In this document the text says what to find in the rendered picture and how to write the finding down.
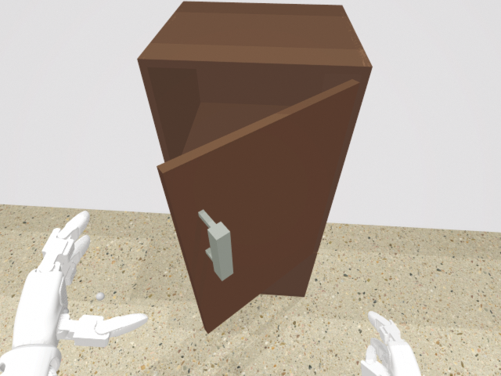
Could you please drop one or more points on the robot right hand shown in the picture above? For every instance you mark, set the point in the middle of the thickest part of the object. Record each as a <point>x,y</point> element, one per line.
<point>397,357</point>

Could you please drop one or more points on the handle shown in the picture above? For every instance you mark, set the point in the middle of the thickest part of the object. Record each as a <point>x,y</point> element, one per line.
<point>220,251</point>

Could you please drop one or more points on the robot left hand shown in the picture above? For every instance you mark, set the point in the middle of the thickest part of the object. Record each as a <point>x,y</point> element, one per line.
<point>44,296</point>

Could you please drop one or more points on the cupboard door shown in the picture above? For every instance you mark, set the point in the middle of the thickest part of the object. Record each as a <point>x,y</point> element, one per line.
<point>268,183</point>

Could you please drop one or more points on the left robot forearm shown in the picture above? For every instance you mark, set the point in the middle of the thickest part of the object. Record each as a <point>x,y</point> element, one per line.
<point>31,360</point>

